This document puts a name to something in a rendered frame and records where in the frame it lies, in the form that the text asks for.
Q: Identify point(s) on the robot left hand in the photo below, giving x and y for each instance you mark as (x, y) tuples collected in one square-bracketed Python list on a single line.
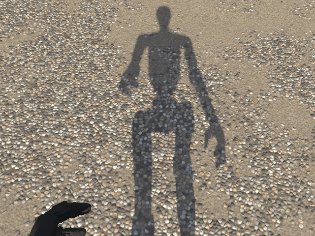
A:
[(47, 224)]

